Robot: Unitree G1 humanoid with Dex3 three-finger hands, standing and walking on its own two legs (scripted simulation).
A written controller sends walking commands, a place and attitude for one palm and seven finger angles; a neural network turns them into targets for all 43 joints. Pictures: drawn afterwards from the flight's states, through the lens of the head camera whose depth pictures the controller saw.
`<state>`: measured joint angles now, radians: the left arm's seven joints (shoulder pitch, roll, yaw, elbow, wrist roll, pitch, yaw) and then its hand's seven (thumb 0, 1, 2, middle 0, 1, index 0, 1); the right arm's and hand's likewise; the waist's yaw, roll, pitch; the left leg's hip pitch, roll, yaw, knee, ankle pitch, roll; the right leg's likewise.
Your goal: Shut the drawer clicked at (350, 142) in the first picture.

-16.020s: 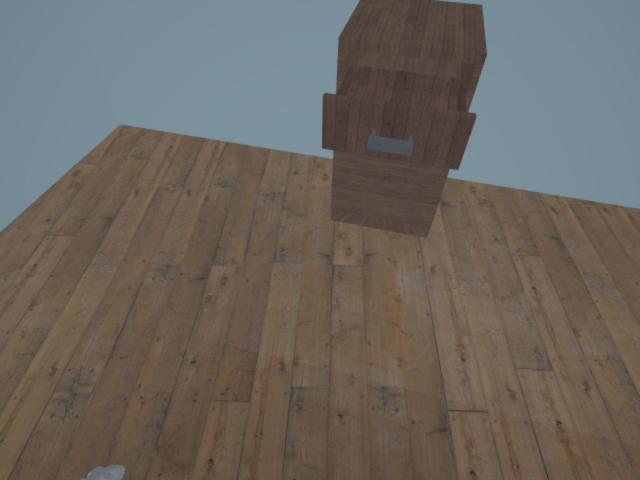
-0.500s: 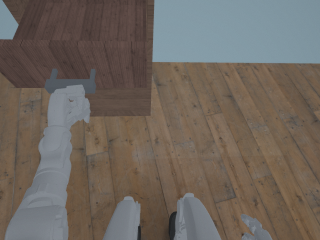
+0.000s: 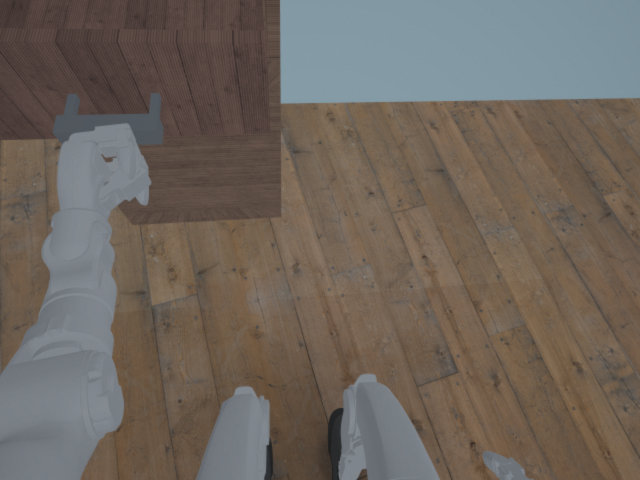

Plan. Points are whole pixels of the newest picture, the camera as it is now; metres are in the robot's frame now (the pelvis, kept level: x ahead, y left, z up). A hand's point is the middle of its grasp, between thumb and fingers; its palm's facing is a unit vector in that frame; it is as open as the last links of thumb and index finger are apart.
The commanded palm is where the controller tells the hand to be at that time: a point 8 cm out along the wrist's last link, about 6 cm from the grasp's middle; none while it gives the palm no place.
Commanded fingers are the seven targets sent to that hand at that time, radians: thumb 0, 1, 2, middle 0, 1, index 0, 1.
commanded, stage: push the drawer shut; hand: left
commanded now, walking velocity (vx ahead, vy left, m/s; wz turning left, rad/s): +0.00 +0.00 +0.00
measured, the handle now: (112, 115) +0.55 +0.24 +0.03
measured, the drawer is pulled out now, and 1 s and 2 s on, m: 0.16 0.04 0.00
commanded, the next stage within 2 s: pull the fist back off the drawer in 1.44 s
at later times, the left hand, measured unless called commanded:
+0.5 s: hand (145, 127) +0.54 +0.21 +0.03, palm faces +0.06 -1.00 -0.03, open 3.0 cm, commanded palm +0.54 +0.23 +0.03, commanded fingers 0.00 0.90 0.90 -1.40 -1.60 -1.40 -1.60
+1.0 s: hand (146, 93) +0.59 +0.21 +0.03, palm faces +0.07 -1.00 -0.03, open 3.2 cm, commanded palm +0.60 +0.21 +0.03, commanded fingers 0.00 0.90 0.90 -1.40 -1.60 -1.40 -1.60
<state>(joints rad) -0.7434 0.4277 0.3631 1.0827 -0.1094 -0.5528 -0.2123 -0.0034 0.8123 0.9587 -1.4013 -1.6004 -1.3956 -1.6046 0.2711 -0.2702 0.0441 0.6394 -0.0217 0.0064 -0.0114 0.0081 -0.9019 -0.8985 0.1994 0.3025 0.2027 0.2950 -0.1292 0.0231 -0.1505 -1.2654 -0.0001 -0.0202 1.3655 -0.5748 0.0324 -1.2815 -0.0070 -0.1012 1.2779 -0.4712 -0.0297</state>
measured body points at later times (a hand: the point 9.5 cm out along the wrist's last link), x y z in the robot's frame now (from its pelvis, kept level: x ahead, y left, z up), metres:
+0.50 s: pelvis +0.00 +0.01 -0.01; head +0.18 +0.04 +0.39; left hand +0.53 +0.26 +0.03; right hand +0.01 -0.26 -0.12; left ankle +0.03 +0.10 -0.60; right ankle +0.06 -0.11 -0.60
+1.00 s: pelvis +0.00 +0.01 -0.02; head +0.21 +0.05 +0.37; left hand +0.58 +0.26 +0.03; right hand -0.03 -0.25 -0.11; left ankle +0.03 +0.10 -0.60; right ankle +0.06 -0.11 -0.60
